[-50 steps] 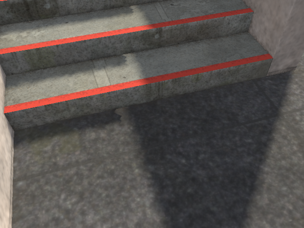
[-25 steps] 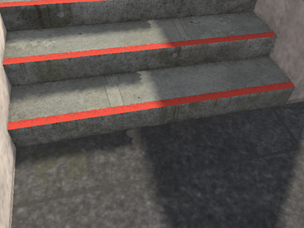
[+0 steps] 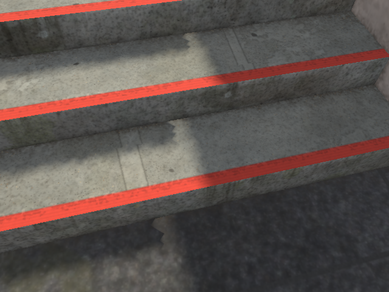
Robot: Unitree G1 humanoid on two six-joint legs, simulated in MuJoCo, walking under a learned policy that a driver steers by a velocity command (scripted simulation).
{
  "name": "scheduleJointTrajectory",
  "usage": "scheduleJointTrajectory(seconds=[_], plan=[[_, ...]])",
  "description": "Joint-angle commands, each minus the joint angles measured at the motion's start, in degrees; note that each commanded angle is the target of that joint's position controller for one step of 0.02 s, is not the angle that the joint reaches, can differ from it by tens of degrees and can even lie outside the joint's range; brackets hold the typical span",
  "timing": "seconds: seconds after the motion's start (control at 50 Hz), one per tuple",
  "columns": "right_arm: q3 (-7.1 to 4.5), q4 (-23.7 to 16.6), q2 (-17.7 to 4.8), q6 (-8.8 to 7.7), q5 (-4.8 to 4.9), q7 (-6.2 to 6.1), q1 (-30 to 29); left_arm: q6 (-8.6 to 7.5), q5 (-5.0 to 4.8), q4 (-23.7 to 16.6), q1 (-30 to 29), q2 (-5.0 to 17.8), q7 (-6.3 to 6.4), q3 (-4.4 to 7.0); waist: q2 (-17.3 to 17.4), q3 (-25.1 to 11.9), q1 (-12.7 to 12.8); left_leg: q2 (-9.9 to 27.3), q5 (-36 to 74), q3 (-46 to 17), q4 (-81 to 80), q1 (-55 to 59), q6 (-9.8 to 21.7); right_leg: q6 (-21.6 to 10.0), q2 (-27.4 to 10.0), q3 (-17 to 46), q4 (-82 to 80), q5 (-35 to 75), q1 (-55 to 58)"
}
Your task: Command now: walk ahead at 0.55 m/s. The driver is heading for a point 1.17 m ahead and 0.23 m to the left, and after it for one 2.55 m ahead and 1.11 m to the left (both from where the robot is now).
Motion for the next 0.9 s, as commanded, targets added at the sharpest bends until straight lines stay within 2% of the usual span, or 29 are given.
scheduleJointTrajectory(seconds=[0.02,0.04,0.06,0.08,0.1,0.14,0.18,0.22,0.28,0.3,0.32,0.34,0.36,0.38,0.4,0.44,0.48,0.56,0.6,0.62,0.64,0.66,0.68,0.7,0.74,0.78,0.8,0.84,0.9], plan=[[0.23,-7.91,-2.42,-0.74,-0.82,0.05,-3.46,-1.05,1.13,6.56,16.59,4.24,0.99,1.45,1.05,-11.71,2.96,0.95,-4.86,-6.17,13.39,-33.49,-1.14,-11.89,-22.31,29.66,-16.24,39.72,37.56],[0.42,-7.62,-1.25,0.60,-2.47,0.26,-2.52,-1.33,0.65,7.24,14.68,2.09,1.54,0.56,3.01,-6.11,-0.34,1.78,-4.80,-5.50,9.59,-29.24,-1.75,-9.96,-21.05,25.81,-18.93,41.41,26.49],[0.55,-7.23,-0.88,1.83,-3.86,0.61,-1.18,-1.73,-0.11,8.07,13.80,0.98,1.39,-0.02,3.18,-4.19,-2.70,2.44,-3.93,-5.45,4.41,-24.79,-2.35,-8.54,-19.69,22.67,-21.12,42.14,19.61],[0.59,-6.83,-1.07,2.70,-4.07,0.94,-0.35,-2.25,-0.54,8.40,13.25,1.44,1.08,-0.14,2.19,-3.33,-3.65,2.28,-3.84,-4.41,0.32,-21.78,-2.82,-7.61,-18.56,19.33,-22.45,45.39,15.93],[0.90,-7.22,-0.79,3.00,-4.15,1.17,-0.87,-2.98,-0.75,8.82,13.22,3.71,0.67,0.11,0.31,-2.29,-4.60,1.83,-2.88,-2.59,-4.86,-19.53,-3.43,-7.29,-17.32,16.62,-23.46,50.66,13.16],[1.64,-9.46,-1.04,2.75,-3.42,1.47,-6.31,-3.39,-1.38,9.43,11.09,5.59,0.34,0.32,-3.03,-0.39,-5.34,0.57,3.34,1.64,-21.32,-14.95,-3.98,-5.04,-12.10,9.23,-24.73,54.99,9.30],[2.13,-9.82,-1.88,2.14,-2.45,1.66,-11.17,-3.10,-1.93,10.02,12.38,5.45,0.17,0.44,-6.39,-2.38,-2.55,-2.29,15.97,5.06,-33.19,-11.51,-4.44,-2.84,-8.79,6.60,-23.99,50.26,13.33],[2.04,-9.08,-3.26,1.85,-2.28,1.43,-11.85,-2.76,-2.54,10.59,13.88,5.72,0.31,0.58,-7.89,-4.90,-1.46,-2.94,24.44,4.55,-37.94,-8.15,-3.88,-1.42,-9.64,7.22,-22.50,44.82,17.48],[1.11,-6.54,-6.17,1.07,-3.62,0.85,-8.71,-1.62,-2.50,11.17,12.65,6.17,1.72,0.77,-7.41,-4.47,-3.32,-2.32,25.05,2.54,-42.54,-4.13,-2.29,0.29,-11.55,8.63,-15.85,38.93,20.25],[0.65,-4.30,-7.04,0.61,-4.14,0.57,-4.97,-1.14,-2.62,11.50,12.98,5.99,2.25,0.65,-6.05,-4.55,-4.39,-2.66,26.32,2.65,-45.43,-1.09,-1.99,1.26,-10.39,8.46,-10.52,36.30,20.81],[0.02,-2.81,-9.13,-0.19,-4.61,0.37,-2.25,-0.53,-2.52,11.95,15.75,5.61,2.60,0.46,-2.24,-5.11,-4.22,0.41,41.23,0.83,-46.07,2.23,-2.03,2.45,-7.51,7.34,-2.88,27.66,20.11],[-0.30,-2.29,-10.90,-0.58,-5.09,0.29,0.03,0.22,-2.81,13.21,23.19,2.50,3.22,-0.31,5.40,-9.02,-2.12,10.70,71.32,-7.06,-41.89,8.77,1.71,3.65,-3.31,5.38,8.69,5.50,15.53],[0.43,-2.33,-8.94,0.22,-3.71,0.09,0.59,1.86,-4.18,16.01,31.50,-2.47,3.31,-1.40,14.83,-18.16,-0.80,20.20,78.95,-18.61,-43.80,14.02,10.97,5.12,1.11,7.42,20.26,-22.65,12.06],[1.41,-3.44,-5.41,1.06,-2.03,0.23,-2.87,3.15,-2.30,16.49,28.70,0.83,3.50,-1.02,8.17,-17.64,0.20,19.04,62.67,-19.64,-47.01,9.54,10.53,5.41,-0.63,12.00,21.81,-24.68,11.47],[1.72,-4.15,-4.53,1.70,-1.64,-0.16,-6.69,3.67,-0.97,15.30,23.22,1.92,3.27,-0.76,5.81,-12.81,0.53,16.36,47.95,-17.89,-50.11,4.03,9.24,5.71,-1.54,12.59,21.11,-22.59,10.45],[2.20,-3.85,-3.80,2.65,-2.26,-1.32,-9.11,4.40,-0.55,14.14,16.91,2.13,2.95,-0.85,3.90,-8.32,1.42,12.73,30.56,-14.70,-54.87,-3.69,6.27,5.78,-3.39,12.96,15.16,-18.36,11.89],[2.37,-2.68,-4.05,2.93,-2.84,-1.52,-8.47,5.44,-0.89,15.00,16.93,0.65,3.06,-1.47,4.69,-8.38,2.13,10.59,23.82,-12.35,-56.70,-6.82,4.13,5.78,-2.79,11.55,9.66,-15.81,15.98],[1.84,-1.56,-5.61,3.53,-1.96,-1.14,-8.33,6.63,-1.26,16.51,16.58,-0.01,3.35,-2.13,5.48,-7.28,2.63,8.49,-0.45,-11.60,-59.88,-11.44,1.19,4.53,-2.57,9.73,-2.54,-7.79,20.94],[-0.11,-1.14,-9.97,4.84,-0.58,-0.67,-7.33,5.95,0.21,16.72,20.50,1.84,2.37,-1.93,9.31,-6.58,4.33,7.25,-24.23,-13.23,-66.30,-18.91,-1.44,2.90,0.17,5.43,-3.39,-11.97,26.46],[-0.60,-2.26,-9.89,5.44,-0.42,-0.48,-10.13,5.54,0.78,16.91,23.44,2.85,1.94,-1.86,10.27,-4.54,6.49,5.93,-28.11,-11.88,-67.66,-23.81,-3.72,1.31,-0.13,5.24,-6.63,-15.12,29.46],[-0.64,-4.27,-7.94,5.77,-0.23,-0.27,-14.41,5.19,1.13,17.52,26.91,4.18,1.97,-1.74,6.02,-0.63,8.79,2.12,-26.83,-7.59,-63.67,-29.10,-6.84,-0.76,-2.24,8.31,-16.52,-19.43,31.54],[-0.08,-8.39,-4.60,5.70,0.45,0.16,-21.54,4.77,0.02,18.01,29.25,7.41,2.33,-0.87,-8.53,4.67,10.73,-4.42,-16.79,1.47,-50.16,-34.84,-10.42,-4.97,-11.45,24.66,-32.09,-34.04,27.40],[0.58,-9.62,-1.13,5.42,0.08,0.39,-22.01,4.08,-2.09,16.25,19.37,9.78,2.82,0.63,-22.82,9.42,6.32,-3.49,-1.06,2.26,-30.84,-33.43,-8.92,-7.26,-23.13,39.65,-38.80,-33.80,18.18],[-0.04,-7.96,-3.49,5.10,-1.76,1.02,-16.87,3.16,-1.91,13.42,11.89,5.37,2.97,-0.12,-11.01,7.82,0.80,-0.70,5.58,-1.99,-25.34,-30.93,-7.81,-5.39,-21.83,35.70,-38.07,-24.69,16.63],[-1.30,-5.50,-5.22,4.19,-3.28,2.41,-8.84,1.18,-1.74,11.06,7.96,7.52,2.66,0.91,-4.72,0.21,-3.66,-1.52,8.21,-1.22,-20.62,-27.41,-6.55,-2.05,-17.64,26.65,-34.93,-13.93,20.77],[-1.19,-6.63,-3.82,4.03,-3.19,2.70,-10.44,-0.15,-2.38,11.39,10.51,8.57,2.52,1.71,-6.02,-0.68,-2.51,-1.47,7.38,0.49,-18.76,-26.42,-6.33,-0.73,-16.06,20.98,-35.09,-14.82,20.62],[-1.01,-8.32,-3.25,4.14,-2.73,2.57,-13.62,-0.54,-2.28,11.76,12.35,8.01,2.52,1.84,-7.82,1.39,-1.18,-0.60,7.51,0.53,-19.83,-28.47,-6.50,-0.88,-16.83,20.66,-35.70,-15.25,21.04],[-1.20,-10.57,-3.36,4.55,-2.59,2.26,-18.76,-0.99,-1.71,11.98,15.79,7.13,2.45,2.10,-7.57,2.45,1.91,0.73,7.83,0.64,-22.51,-32.76,-7.02,-1.93,-18.56,19.90,-36.45,-13.95,26.17],[-1.26,-13.08,-4.16,4.55,-3.01,2.61,-22.35,-1.63,-1.29,11.95,18.30,9.95,2.74,3.05,-6.02,1.71,3.54,2.80,5.88,0.42,-24.88,-35.37,-6.86,-2.86,-22.07,18.43,-36.60,-12.63,32.49]])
